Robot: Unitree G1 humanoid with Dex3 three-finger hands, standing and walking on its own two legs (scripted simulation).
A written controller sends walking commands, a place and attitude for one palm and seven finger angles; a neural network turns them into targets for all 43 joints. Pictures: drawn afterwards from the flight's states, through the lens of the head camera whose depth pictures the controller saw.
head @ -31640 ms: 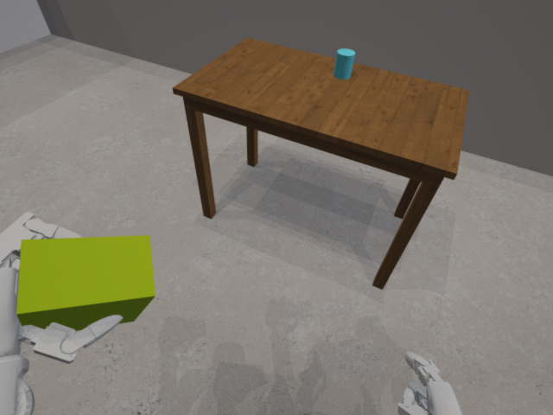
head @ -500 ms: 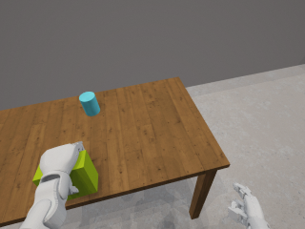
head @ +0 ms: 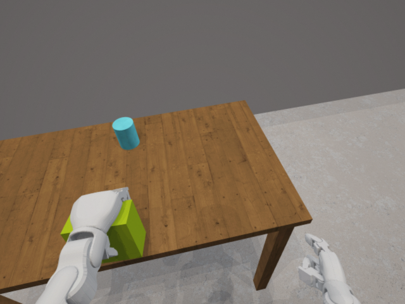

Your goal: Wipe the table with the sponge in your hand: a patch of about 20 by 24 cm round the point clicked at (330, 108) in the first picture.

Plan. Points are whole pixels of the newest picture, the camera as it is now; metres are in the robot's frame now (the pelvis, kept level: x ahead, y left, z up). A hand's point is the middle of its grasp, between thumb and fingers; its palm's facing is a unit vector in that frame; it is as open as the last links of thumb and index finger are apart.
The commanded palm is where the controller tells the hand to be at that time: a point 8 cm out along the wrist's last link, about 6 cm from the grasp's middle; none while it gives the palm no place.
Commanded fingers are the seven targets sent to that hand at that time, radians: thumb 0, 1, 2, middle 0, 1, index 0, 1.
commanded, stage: move the sponge above the wiping area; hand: left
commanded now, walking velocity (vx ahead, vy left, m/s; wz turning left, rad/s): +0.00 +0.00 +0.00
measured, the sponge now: (110, 238) +0.23 +0.26 -0.02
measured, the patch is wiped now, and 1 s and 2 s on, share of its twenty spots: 0.00 0.00 0.00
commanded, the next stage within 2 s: lower the sponge onto the table in 1.28 s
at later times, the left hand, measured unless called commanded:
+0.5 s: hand (111, 223) +0.24 +0.24 +0.03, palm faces -0.05 -0.10 -0.99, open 10.5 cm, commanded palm +0.22 +0.25 +0.11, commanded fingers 0.00 0.10 1.30 -1.20 -1.60 -1.20 -1.60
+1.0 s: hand (106, 206) +0.26 +0.25 +0.05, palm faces +0.04 -0.06 -1.00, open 10.5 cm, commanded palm +0.23 +0.25 +0.11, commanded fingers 0.00 0.10 1.30 -1.20 -1.60 -1.20 -1.60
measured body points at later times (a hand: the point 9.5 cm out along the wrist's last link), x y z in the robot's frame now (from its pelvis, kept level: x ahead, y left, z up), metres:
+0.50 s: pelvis +0.00 -0.01 +0.00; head +0.00 -0.03 +0.45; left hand +0.23 +0.24 +0.09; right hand +0.24 -0.23 -0.08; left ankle +0.04 +0.13 -0.73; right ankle -0.02 -0.13 -0.73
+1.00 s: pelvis +0.00 -0.01 +0.00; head +0.00 -0.04 +0.45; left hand +0.25 +0.25 +0.11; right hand +0.24 -0.22 -0.09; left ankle +0.04 +0.13 -0.73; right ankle -0.02 -0.13 -0.73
